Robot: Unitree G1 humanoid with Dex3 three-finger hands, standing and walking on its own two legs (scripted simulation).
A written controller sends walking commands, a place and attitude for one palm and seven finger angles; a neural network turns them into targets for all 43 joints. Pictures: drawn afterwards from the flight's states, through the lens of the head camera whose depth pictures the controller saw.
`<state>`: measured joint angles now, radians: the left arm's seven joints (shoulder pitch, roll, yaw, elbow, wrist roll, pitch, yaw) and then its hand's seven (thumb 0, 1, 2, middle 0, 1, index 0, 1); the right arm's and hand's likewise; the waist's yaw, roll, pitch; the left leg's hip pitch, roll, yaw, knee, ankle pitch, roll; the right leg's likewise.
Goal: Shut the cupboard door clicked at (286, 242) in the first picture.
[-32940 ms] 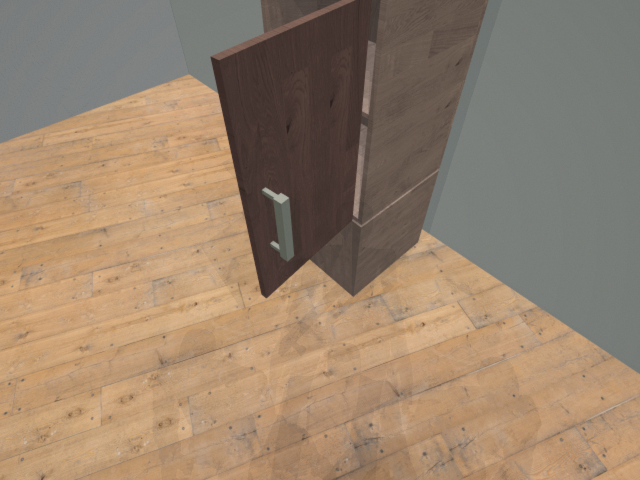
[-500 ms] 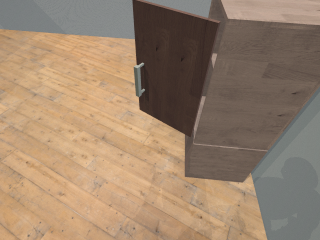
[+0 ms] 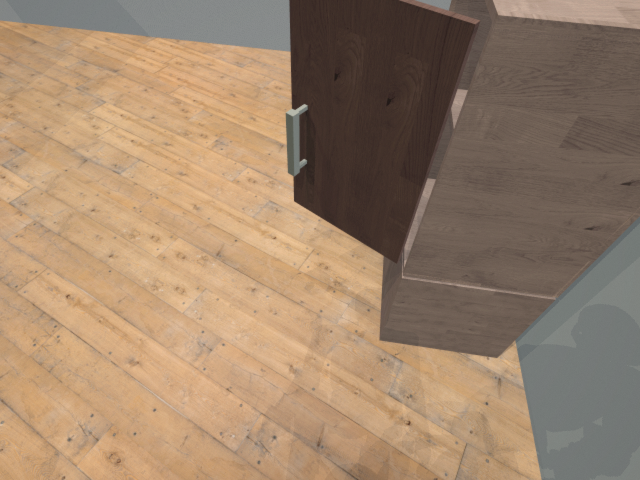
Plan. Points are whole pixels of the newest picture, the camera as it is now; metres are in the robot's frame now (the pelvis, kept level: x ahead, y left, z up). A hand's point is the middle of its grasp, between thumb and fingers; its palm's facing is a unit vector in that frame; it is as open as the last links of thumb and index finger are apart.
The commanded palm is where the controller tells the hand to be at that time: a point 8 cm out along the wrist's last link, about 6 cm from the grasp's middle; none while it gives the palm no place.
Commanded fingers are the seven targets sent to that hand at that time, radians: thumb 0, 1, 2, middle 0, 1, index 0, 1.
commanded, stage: walk to a spot facing it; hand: left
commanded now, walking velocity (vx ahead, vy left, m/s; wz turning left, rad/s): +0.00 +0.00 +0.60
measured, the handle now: (298, 141) +0.84 +0.08 -0.10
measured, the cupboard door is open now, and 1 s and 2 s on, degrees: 60 60 60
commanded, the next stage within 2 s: none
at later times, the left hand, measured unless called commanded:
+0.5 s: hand out of the picture -0.02 +0.15 -0.16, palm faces +0.34 -0.90 -0.27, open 7.4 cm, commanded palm none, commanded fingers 0.00 0.90 0.90 -0.20 -0.30 -0.20 -0.30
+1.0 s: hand out of the picture -0.09 +0.24 -0.17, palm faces +0.60 -0.76 -0.26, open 7.4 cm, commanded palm none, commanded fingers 0.00 0.90 0.90 -0.20 -0.30 -0.20 -0.30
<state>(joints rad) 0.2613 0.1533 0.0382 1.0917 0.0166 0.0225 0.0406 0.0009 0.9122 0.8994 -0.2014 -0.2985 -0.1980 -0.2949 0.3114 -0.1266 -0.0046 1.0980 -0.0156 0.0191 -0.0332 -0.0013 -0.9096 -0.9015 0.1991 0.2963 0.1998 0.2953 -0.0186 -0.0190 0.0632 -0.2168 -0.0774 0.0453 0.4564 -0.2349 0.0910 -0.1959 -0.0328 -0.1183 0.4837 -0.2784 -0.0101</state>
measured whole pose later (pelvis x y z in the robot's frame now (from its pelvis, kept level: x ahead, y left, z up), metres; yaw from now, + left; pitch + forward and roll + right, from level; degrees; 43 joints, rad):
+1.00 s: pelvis -0.04 +0.00 +0.00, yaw +37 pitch +1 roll -2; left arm 0.15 0.28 0.08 0.86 0.03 0.05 0.02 0.01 0.91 0.90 -0.20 -0.30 -0.20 -0.29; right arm 0.17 -0.19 -0.02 0.88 -0.02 0.04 0.00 0.00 -0.91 -0.90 0.20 0.30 0.20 0.30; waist 0.00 -0.02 0.12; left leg -0.27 -0.05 -0.05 0.49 -0.23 0.06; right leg -0.52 -0.08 0.01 1.09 -0.36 0.09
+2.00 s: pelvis +0.03 +0.20 +0.00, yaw +72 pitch -1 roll -1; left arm 0.20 0.22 0.06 0.92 0.03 0.00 -0.02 0.01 0.92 0.90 -0.20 -0.30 -0.19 -0.29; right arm 0.23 -0.18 -0.01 0.94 -0.01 -0.04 0.00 0.00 -0.91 -0.90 0.20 0.30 0.20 0.30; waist 0.01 -0.04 0.09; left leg -0.12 -0.08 0.03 0.41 -0.27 0.11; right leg -0.60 -0.14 -0.02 1.08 -0.21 0.06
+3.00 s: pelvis +0.11 +0.47 +0.01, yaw +54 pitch +0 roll -2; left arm 0.21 0.25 0.11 0.92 0.02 0.08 -0.02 0.00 0.92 0.90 -0.20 -0.30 -0.20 -0.29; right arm 0.15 -0.16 -0.02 0.88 -0.03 0.01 -0.03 0.00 -0.91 -0.90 0.20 0.30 0.20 0.30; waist 0.04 -0.02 0.08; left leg -0.20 0.09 0.17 0.47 -0.26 0.03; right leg -0.48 -0.03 -0.03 1.05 -0.40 0.07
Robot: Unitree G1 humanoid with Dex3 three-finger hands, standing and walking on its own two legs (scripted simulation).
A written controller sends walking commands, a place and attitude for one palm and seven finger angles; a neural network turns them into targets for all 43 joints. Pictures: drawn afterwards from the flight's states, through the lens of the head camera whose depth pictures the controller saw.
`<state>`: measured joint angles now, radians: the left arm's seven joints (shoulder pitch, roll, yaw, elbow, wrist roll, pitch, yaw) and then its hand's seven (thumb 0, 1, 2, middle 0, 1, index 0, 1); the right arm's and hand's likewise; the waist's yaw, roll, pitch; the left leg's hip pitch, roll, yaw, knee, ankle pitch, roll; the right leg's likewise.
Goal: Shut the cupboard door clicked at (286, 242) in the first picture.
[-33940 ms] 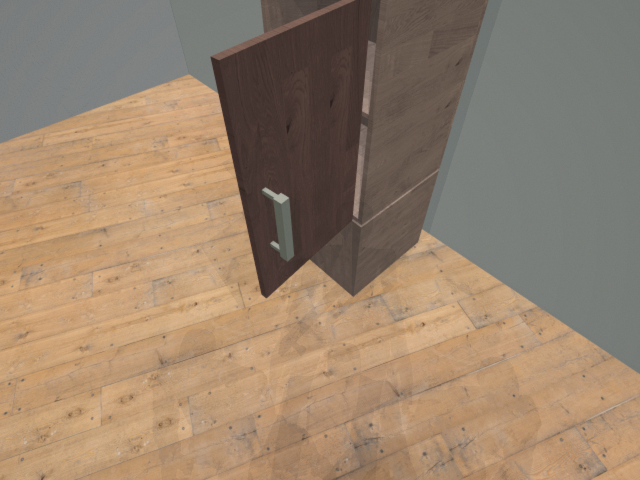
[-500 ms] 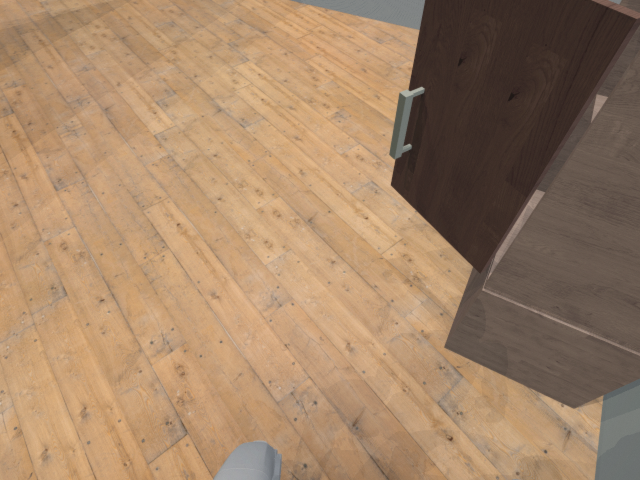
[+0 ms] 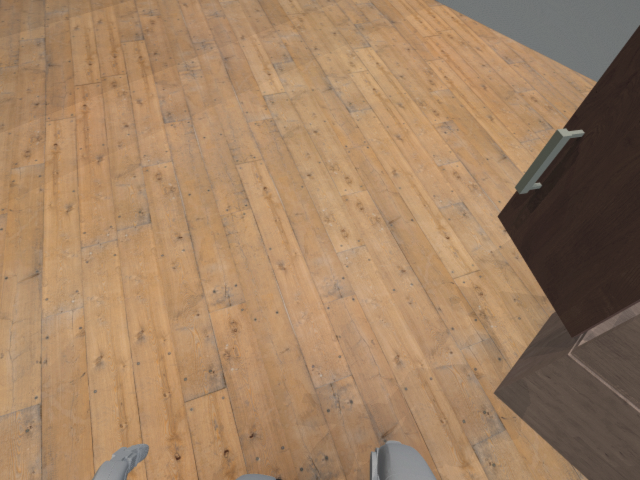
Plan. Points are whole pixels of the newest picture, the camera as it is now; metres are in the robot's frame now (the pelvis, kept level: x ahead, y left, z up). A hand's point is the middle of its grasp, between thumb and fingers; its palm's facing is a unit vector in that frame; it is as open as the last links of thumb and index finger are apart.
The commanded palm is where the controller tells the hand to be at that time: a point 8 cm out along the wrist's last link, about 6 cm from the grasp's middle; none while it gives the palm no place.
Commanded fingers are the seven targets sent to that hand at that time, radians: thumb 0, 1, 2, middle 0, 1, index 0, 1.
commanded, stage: walk to a spot facing it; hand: left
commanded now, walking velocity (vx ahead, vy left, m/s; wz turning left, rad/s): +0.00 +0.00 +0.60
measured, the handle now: (548, 162) +0.75 -0.46 -0.10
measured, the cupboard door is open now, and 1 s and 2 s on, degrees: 60 60 60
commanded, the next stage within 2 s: turn to face it in 1.18 s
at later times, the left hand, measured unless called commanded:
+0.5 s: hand out of the picture +0.03 +0.16 -0.15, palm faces +0.34 -0.91 -0.26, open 7.4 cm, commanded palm none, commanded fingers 0.00 0.90 0.90 -0.20 -0.30 -0.20 -0.30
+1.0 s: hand (84, 473) +0.13 +0.32 -0.17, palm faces +0.58 -0.79 -0.18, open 7.4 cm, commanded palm none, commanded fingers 0.00 0.90 0.90 -0.20 -0.30 -0.20 -0.30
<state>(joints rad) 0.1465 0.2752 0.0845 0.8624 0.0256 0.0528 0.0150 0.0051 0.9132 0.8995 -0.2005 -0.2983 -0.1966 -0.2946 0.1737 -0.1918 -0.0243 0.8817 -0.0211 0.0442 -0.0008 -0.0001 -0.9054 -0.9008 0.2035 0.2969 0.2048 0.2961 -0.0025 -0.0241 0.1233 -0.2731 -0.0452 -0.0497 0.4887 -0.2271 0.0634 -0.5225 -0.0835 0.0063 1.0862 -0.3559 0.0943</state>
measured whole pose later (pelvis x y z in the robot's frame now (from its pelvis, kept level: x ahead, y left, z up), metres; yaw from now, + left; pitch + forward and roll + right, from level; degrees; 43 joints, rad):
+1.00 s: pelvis +0.18 +0.12 +0.00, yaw +34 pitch -1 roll -1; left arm 0.20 0.22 0.06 0.92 0.03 0.00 -0.02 0.01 0.92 0.90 -0.20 -0.30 -0.19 -0.29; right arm 0.23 -0.18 -0.01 0.94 -0.01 -0.04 0.00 0.00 -0.91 -0.90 0.20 0.30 0.20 0.30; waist 0.01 -0.04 0.09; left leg -0.12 -0.08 0.03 0.41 -0.27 0.11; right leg -0.60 -0.14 -0.02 1.08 -0.21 0.06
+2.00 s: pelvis +0.41 +0.29 +0.00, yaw +16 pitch +0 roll -2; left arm 0.21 0.25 0.11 0.92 0.02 0.08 -0.02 0.00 0.92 0.90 -0.20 -0.30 -0.20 -0.29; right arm 0.15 -0.16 -0.02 0.88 -0.03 0.01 -0.03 0.00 -0.91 -0.90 0.20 0.30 0.20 0.30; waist 0.04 -0.02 0.08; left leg -0.20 0.09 0.17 0.47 -0.26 0.03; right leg -0.48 -0.03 -0.03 1.05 -0.40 0.07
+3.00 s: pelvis +0.46 +0.26 -0.01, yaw -19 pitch +1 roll +0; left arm 0.14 0.25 0.08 0.88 0.02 0.07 -0.04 0.01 0.91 0.90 -0.20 -0.30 -0.19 -0.29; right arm 0.25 -0.23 -0.04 0.89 -0.02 0.03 -0.02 0.00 -0.90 -0.90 0.20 0.30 0.20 0.30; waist -0.01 0.03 0.10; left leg -0.22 0.17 0.24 0.61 -0.37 -0.05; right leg -0.29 -0.02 -0.08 0.63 -0.31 0.02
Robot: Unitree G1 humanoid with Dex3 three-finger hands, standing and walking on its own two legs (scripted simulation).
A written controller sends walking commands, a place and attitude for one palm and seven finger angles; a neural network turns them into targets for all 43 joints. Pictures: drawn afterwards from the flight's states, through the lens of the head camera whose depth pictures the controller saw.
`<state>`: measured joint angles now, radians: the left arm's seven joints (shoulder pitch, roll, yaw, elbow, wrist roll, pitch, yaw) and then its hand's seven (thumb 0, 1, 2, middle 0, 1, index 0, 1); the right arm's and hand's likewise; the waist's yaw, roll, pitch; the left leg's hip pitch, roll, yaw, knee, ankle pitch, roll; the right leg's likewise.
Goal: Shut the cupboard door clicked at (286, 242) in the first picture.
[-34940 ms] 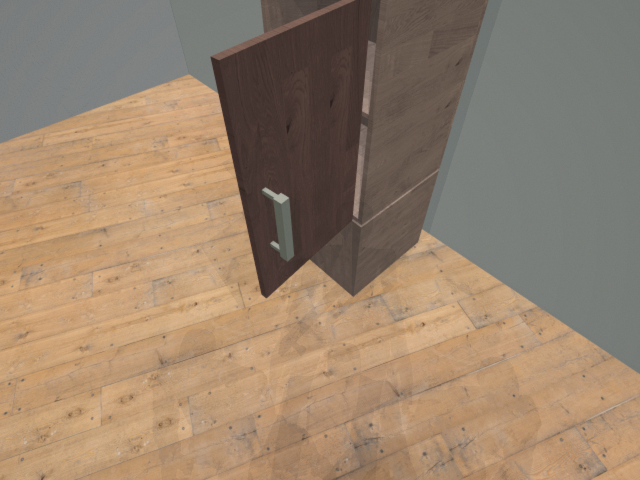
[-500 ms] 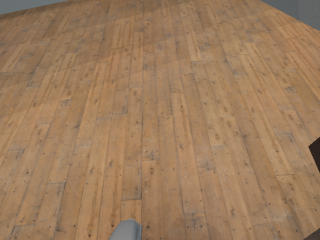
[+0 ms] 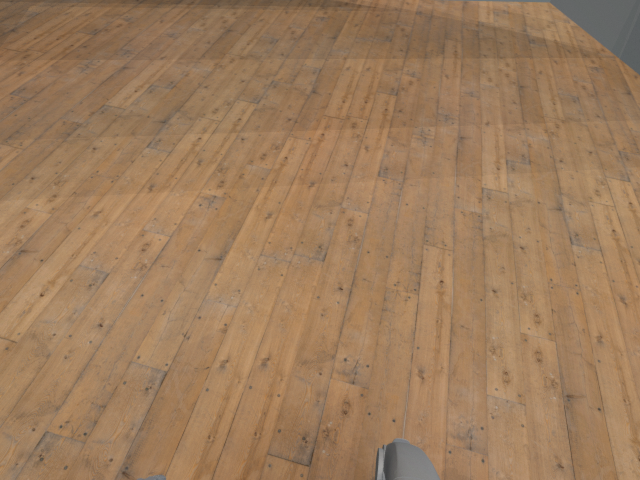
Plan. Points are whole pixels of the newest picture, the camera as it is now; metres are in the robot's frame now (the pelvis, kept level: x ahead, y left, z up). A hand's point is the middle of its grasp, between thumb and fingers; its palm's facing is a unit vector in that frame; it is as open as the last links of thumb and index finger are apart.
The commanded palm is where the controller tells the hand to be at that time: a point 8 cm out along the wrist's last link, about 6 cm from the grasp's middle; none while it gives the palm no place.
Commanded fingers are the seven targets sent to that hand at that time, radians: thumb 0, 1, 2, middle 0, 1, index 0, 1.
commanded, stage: walk to a spot facing it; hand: left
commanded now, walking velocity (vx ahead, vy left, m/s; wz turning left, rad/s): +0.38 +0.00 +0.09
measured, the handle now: out of the picture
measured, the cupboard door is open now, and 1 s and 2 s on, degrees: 60 60 60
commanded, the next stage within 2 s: turn to face it in 0.18 s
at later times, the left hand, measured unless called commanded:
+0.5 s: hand (236, 387) +0.27 +0.14 -0.17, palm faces +0.04 -0.97 -0.23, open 7.2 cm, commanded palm none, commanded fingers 0.00 0.90 0.90 -0.20 -0.30 -0.20 -0.30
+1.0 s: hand (222, 306) +0.41 +0.20 -0.17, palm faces -0.20 -0.96 -0.21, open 7.4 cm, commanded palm none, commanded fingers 0.00 0.90 0.90 -0.20 -0.30 -0.20 -0.30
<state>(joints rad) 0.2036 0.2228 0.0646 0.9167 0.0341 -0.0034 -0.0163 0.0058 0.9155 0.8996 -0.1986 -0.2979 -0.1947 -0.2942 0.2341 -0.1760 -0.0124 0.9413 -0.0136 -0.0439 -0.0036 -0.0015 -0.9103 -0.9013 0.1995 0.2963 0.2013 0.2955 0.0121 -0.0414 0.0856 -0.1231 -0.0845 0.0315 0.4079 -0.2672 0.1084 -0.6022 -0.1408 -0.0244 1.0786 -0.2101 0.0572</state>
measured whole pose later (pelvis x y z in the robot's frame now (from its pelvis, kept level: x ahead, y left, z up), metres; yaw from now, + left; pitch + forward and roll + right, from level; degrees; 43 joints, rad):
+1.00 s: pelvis +0.29 +0.01 +0.00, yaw -18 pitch +0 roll -2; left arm 0.21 0.25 0.11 0.92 0.02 0.08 -0.02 0.00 0.92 0.90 -0.20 -0.30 -0.20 -0.29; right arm 0.15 -0.16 -0.02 0.88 -0.03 0.01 -0.03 0.00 -0.91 -0.90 0.20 0.30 0.20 0.30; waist 0.04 -0.02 0.08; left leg -0.20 0.09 0.17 0.47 -0.26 0.03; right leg -0.48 -0.03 -0.03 1.05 -0.40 0.07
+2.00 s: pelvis +0.32 -0.04 -0.01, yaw -54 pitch +1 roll +0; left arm 0.14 0.25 0.08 0.88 0.02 0.07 -0.04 0.01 0.91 0.90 -0.20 -0.30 -0.19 -0.29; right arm 0.25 -0.23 -0.04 0.89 -0.02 0.03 -0.02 0.00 -0.90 -0.90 0.20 0.30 0.20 0.30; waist -0.01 0.03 0.10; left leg -0.22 0.17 0.24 0.61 -0.37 -0.05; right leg -0.29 -0.02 -0.08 0.63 -0.31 0.02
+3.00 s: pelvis +0.33 -0.11 -0.02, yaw -88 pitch +0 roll +0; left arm 0.13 0.22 0.05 0.87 0.01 0.03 -0.02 0.00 0.91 0.90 -0.20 -0.30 -0.20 -0.29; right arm 0.24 -0.29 -0.06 0.92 -0.01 0.07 -0.02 0.00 -0.91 -0.90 0.20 0.30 0.20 0.30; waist -0.03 0.07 0.11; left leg -0.37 0.12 0.09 1.03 -0.55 -0.07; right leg -0.29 0.01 -0.05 0.63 -0.34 -0.04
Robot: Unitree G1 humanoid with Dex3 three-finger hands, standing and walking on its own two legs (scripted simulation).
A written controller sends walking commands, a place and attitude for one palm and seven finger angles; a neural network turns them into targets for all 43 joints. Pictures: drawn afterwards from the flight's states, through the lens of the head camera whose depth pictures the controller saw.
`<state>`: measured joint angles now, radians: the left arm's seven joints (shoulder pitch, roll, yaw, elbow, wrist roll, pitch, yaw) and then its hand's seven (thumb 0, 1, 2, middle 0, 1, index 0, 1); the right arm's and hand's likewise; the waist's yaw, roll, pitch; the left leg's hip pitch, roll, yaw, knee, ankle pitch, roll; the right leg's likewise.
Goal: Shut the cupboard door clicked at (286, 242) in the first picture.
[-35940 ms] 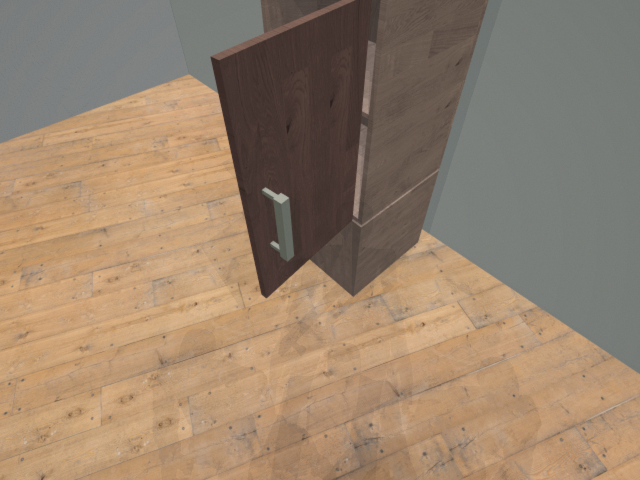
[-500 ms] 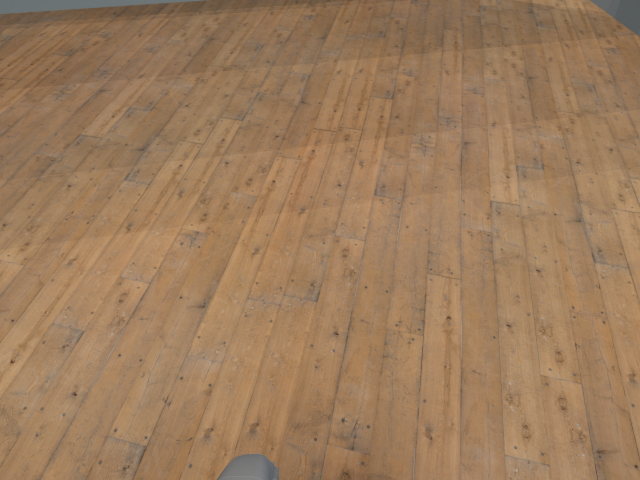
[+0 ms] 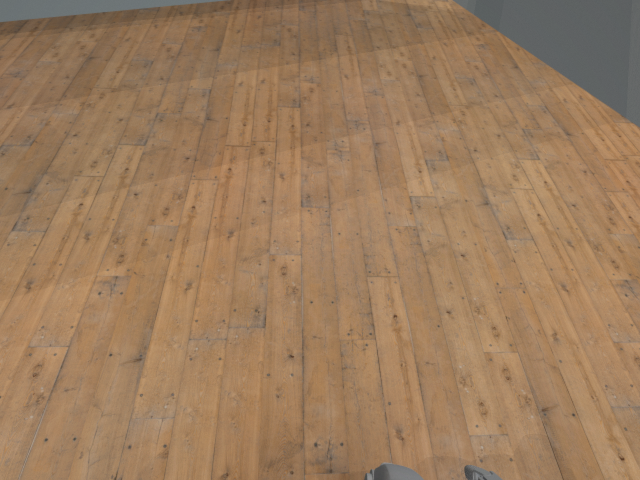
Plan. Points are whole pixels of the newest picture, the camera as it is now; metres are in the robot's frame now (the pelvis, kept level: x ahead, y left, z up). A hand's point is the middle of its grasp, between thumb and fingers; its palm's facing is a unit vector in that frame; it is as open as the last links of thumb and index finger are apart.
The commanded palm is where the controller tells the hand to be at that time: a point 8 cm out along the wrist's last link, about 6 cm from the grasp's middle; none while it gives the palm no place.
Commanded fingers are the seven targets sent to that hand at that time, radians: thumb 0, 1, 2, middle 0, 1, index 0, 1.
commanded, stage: turn to face it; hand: left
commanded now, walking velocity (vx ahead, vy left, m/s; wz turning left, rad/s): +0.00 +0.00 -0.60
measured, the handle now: out of the picture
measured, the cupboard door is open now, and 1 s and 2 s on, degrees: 60 60 60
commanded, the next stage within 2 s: none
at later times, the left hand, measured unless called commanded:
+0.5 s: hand (238, 452) +0.17 +0.13 -0.17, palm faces -0.29 -0.93 -0.22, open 7.4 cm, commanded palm none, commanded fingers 0.00 0.90 0.90 -0.20 -0.30 -0.20 -0.30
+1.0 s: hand (279, 392) +0.26 +0.08 -0.17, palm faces -0.56 -0.79 -0.27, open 7.4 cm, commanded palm none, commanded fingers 0.00 0.90 0.90 -0.20 -0.30 -0.20 -0.30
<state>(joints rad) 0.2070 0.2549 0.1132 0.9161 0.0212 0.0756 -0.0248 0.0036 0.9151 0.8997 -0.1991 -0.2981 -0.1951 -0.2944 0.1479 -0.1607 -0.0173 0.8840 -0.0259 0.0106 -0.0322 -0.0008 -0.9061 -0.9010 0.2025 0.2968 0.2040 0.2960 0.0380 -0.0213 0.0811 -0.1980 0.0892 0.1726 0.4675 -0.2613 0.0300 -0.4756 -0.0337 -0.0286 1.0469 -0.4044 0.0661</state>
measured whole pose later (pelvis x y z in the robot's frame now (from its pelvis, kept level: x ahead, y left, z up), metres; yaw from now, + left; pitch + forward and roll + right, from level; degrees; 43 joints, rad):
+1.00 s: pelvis +0.05 -0.04 -0.02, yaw -36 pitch +1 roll +0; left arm 0.14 0.25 0.08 0.88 0.02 0.07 -0.04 0.01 0.91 0.90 -0.20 -0.30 -0.19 -0.29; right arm 0.25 -0.23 -0.04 0.89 -0.02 0.03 -0.02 0.00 -0.90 -0.90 0.20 0.30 0.20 0.30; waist -0.01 0.03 0.10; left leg -0.22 0.17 0.24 0.61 -0.37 -0.05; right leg -0.29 -0.02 -0.08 0.63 -0.31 0.02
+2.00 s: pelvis +0.08 -0.10 -0.02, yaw -70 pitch +0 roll +0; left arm 0.13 0.22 0.05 0.87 0.01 0.03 -0.02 0.00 0.91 0.90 -0.20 -0.30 -0.20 -0.29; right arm 0.24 -0.29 -0.06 0.92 -0.01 0.07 -0.02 0.00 -0.91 -0.90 0.20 0.30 0.20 0.30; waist -0.03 0.07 0.11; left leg -0.37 0.12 0.09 1.03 -0.55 -0.07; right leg -0.29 0.01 -0.05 0.63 -0.34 -0.04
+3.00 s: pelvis +0.07 -0.20 +0.00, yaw -89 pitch +0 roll -1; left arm 0.30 0.17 0.04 1.03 0.03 0.00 -0.01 0.00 0.91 0.90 -0.20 -0.30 -0.20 -0.30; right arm 0.25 -0.22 -0.06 0.99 -0.03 0.03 0.00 0.00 -0.91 -0.90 0.20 0.30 0.20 0.30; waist -0.02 0.02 0.03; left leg -0.50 0.09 0.07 0.94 -0.35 -0.05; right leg -0.07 0.07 -0.04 0.35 -0.29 -0.08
